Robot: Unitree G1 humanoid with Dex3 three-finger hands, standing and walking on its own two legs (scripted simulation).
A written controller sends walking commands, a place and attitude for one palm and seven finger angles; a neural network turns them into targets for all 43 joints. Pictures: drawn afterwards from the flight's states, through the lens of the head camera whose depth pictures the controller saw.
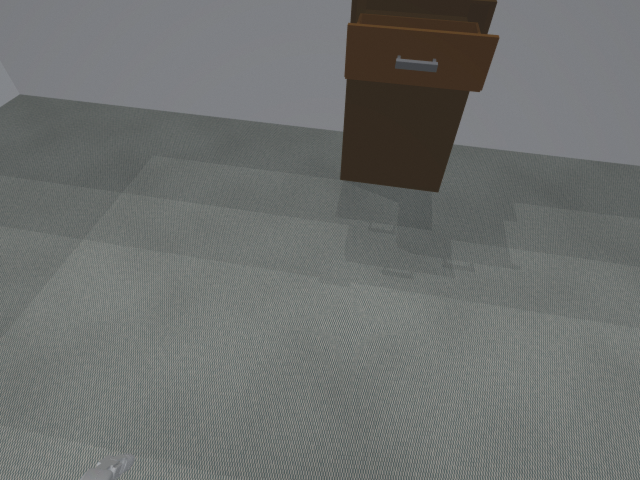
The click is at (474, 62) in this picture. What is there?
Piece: drawer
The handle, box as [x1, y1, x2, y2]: [395, 55, 437, 71]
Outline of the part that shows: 396,58 395,68 436,71 437,62 435,61 435,59 433,59 431,62 401,59 399,55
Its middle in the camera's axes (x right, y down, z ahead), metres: +0.29 -0.54 +1.18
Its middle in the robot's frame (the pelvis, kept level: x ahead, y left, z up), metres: +1.26 -0.24 -0.02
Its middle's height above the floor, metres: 0.75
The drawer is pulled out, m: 0.30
